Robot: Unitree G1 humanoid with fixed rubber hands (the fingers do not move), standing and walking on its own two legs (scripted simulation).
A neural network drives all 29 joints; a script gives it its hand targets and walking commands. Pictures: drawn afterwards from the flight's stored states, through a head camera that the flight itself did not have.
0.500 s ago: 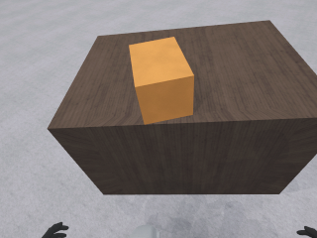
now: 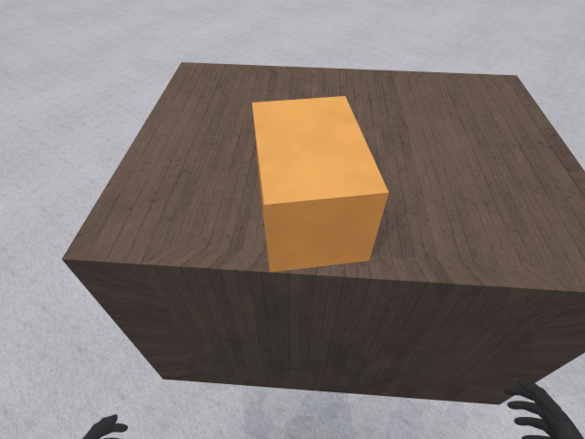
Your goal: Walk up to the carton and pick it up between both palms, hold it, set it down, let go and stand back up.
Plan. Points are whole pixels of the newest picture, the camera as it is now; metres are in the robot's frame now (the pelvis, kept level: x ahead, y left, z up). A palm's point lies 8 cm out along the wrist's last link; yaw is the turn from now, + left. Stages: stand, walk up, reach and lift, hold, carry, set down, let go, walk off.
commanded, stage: walk up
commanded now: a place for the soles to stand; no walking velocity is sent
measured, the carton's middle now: (309, 179) +0.55 +0.02 +0.01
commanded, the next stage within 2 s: none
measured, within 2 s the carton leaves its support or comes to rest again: neither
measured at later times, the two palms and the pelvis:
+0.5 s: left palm out of the picture +0.10 +0.32 -0.09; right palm out of the picture +0.11 -0.31 -0.08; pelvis +0.01 +0.00 +0.02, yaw -1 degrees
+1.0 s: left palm out of the picture +0.08 +0.43 -0.11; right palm (487, 400) +0.21 -0.24 -0.08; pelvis +0.08 +0.09 -0.01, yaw +0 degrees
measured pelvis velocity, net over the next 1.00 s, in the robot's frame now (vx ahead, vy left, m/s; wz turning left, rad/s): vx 0.08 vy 0.09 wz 0.00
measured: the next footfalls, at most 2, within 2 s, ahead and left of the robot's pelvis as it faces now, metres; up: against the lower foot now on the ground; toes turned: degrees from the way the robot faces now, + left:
right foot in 1.40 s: +0.25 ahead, -0.06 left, +0.00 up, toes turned -5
